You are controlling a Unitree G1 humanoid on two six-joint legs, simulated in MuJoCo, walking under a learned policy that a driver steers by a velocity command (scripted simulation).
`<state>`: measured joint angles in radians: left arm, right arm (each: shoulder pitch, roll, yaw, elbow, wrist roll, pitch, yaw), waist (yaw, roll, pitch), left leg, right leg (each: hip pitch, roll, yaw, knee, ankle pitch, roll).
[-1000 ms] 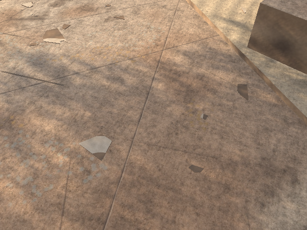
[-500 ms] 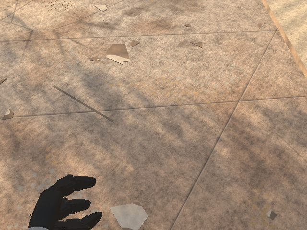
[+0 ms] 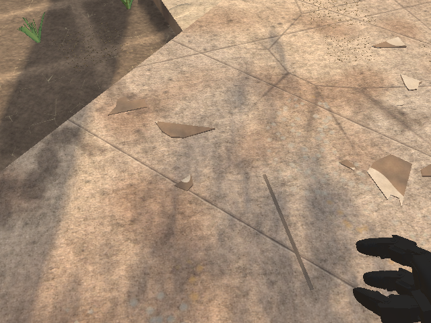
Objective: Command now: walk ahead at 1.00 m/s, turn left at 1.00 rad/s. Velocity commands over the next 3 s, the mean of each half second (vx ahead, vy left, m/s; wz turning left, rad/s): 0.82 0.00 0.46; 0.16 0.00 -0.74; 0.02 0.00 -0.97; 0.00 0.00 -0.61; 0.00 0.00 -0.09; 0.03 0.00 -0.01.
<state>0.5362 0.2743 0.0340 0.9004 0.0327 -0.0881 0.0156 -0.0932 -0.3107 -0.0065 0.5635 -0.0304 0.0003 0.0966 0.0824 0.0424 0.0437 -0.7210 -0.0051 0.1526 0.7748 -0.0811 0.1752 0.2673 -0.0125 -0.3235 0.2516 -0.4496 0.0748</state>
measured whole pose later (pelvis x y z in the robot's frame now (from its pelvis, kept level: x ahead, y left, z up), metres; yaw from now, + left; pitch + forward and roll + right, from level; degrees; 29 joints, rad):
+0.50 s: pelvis +0.47 +0.00 +0.00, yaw +13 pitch +1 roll -1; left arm 0.09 0.28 0.01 0.65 0.00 -0.12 -0.04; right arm 0.37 -0.30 -0.04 0.85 -0.02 -0.05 -0.01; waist -0.04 0.00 0.08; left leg -0.05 -0.14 -0.10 1.00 -0.53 0.02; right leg -0.54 0.06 -0.05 0.54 -0.03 -0.07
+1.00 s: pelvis +0.67 +0.06 +0.03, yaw -14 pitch +2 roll +0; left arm 0.20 0.36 0.09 0.60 -0.02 0.05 0.03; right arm 0.08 -0.28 -0.04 0.66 -0.03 -0.03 -0.03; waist 0.04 -0.04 0.02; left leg -0.39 -0.06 -0.11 0.47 -0.11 0.00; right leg -0.45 0.17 0.20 0.97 -0.51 0.03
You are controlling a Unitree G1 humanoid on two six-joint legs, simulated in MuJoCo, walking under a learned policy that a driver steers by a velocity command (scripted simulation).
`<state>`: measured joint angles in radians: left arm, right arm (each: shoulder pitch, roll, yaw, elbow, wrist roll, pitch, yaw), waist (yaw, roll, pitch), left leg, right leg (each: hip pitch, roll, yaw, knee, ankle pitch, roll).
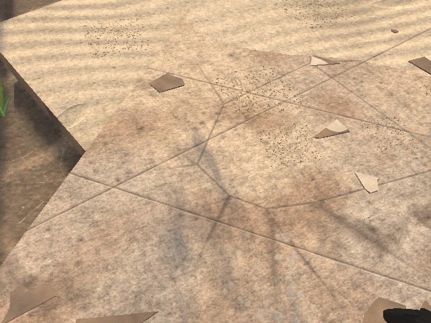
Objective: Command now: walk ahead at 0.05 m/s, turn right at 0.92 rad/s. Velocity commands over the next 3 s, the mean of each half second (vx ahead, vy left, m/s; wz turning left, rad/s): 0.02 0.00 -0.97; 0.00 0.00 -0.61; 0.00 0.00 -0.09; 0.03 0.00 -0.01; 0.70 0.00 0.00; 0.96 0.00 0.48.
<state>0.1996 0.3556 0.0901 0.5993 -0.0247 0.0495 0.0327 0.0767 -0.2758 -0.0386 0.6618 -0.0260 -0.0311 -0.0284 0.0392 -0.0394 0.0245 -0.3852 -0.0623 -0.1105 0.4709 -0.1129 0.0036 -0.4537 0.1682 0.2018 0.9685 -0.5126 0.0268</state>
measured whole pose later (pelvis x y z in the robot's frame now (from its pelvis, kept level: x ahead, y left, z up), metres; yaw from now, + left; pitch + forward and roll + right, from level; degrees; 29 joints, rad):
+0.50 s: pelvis +0.02 -0.04 +0.00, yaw -28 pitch +3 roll +2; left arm 0.21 0.32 0.09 0.59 -0.01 0.04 0.00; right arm 0.09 -0.32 -0.11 0.69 -0.01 0.00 -0.03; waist 0.00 0.03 0.06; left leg -0.54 0.03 -0.01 1.09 -0.45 -0.06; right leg -0.36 0.01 0.05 0.57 -0.26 -0.03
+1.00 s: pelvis +0.06 -0.03 +0.01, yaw -45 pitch +1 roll -1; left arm 0.15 0.33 0.08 0.64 -0.01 0.05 0.03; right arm 0.16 -0.24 -0.06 0.70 -0.01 -0.01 -0.01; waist -0.02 -0.05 0.03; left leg -0.28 -0.01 -0.04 0.48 -0.22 0.02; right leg -0.44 0.09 0.16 1.05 -0.50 0.09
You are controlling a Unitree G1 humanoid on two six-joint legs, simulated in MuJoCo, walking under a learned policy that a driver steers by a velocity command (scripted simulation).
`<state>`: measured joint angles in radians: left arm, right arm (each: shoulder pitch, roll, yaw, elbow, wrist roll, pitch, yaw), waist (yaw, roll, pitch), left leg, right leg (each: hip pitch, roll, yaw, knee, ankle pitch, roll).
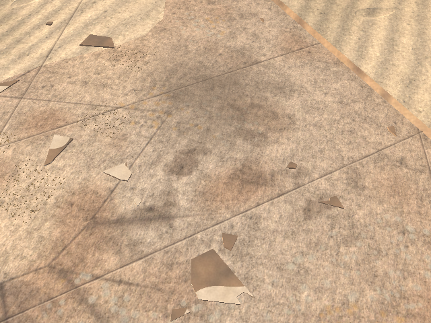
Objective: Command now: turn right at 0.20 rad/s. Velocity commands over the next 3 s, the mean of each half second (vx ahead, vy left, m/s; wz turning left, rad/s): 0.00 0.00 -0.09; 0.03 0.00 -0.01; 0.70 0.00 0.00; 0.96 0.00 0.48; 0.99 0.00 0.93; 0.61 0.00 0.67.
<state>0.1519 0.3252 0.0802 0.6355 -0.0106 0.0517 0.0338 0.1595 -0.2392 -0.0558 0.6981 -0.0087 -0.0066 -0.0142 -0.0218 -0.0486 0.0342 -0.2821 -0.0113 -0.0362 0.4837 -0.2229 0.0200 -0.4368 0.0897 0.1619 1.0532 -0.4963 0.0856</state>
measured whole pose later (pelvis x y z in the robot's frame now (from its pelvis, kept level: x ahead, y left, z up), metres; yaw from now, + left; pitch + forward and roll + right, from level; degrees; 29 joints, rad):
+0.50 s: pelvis +0.01 -0.03 -0.01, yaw -1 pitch -1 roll +0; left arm 0.22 0.21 0.03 0.76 0.01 -0.01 0.01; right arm 0.19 -0.25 -0.05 0.81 -0.01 0.00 -0.03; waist -0.02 0.00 0.03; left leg -0.24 0.02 -0.04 0.52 -0.26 -0.04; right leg -0.17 0.03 0.07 0.53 -0.34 -0.01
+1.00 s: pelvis +0.01 -0.03 -0.01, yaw +0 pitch -2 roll +0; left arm 0.29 0.22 0.04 0.94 -0.01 -0.01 0.03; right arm 0.23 -0.23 -0.05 1.00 0.02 0.01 -0.04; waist -0.01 0.00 0.01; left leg -0.25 0.02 -0.04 0.61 -0.42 -0.01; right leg -0.15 0.03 0.06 0.54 -0.40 -0.03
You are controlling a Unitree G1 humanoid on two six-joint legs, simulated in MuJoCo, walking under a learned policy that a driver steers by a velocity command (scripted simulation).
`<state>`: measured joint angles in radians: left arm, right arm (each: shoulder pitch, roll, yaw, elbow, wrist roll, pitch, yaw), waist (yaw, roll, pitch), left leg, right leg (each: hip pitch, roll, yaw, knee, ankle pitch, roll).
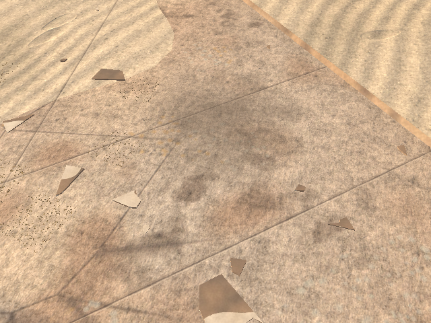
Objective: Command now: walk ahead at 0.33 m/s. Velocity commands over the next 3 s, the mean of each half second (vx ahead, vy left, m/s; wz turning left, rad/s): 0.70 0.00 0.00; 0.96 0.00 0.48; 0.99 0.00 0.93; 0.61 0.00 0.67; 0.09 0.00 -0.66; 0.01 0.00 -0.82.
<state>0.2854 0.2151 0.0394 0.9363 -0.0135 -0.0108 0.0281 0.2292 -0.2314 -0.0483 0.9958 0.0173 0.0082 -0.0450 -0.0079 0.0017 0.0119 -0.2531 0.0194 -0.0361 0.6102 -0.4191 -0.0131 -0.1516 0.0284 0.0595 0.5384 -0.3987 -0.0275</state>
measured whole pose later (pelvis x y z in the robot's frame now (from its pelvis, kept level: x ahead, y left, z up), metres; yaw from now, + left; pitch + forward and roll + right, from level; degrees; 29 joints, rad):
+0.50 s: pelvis +0.21 +0.06 +0.00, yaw +0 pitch +3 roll +0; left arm 0.00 0.25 0.03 0.76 0.03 -0.03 -0.07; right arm 0.56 -0.17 -0.02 1.05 -0.02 -0.11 0.01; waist -0.09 -0.03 -0.03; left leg 0.16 -0.04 0.04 0.08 -0.29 0.04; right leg -0.74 -0.09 -0.06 0.82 -0.01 -0.04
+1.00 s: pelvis +0.64 +0.04 -0.01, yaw +16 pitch +0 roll -2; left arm 0.49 0.22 0.04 1.01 0.02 -0.12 0.00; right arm 0.06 -0.26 -0.04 0.77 -0.01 -0.02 0.07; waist 0.04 0.02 0.04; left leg -0.80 0.09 0.13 0.90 0.08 0.15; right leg 0.20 0.06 -0.32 0.18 -0.39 -0.02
